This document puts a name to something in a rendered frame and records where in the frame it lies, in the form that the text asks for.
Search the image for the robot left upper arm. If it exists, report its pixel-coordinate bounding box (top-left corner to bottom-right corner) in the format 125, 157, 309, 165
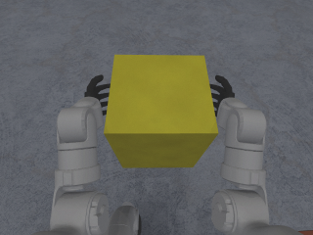
30, 190, 110, 235

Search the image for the robot left shin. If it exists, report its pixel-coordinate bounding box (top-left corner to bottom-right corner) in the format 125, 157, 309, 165
122, 202, 138, 235

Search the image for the carton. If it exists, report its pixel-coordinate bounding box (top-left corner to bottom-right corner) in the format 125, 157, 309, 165
104, 55, 219, 168

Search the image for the left robot thigh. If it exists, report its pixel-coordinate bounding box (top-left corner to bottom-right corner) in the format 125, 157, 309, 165
103, 206, 139, 235

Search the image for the right robot hand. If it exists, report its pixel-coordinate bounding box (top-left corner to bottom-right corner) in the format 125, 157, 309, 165
209, 75, 235, 117

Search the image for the robot right upper arm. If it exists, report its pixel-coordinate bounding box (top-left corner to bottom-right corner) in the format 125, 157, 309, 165
211, 189, 303, 235

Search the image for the right robot forearm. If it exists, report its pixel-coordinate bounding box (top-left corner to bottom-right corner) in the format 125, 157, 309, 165
216, 97, 270, 221

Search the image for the left robot forearm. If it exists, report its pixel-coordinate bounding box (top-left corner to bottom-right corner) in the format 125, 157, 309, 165
50, 96, 104, 228

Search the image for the left robot hand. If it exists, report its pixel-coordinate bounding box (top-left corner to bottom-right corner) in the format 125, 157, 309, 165
84, 74, 111, 116

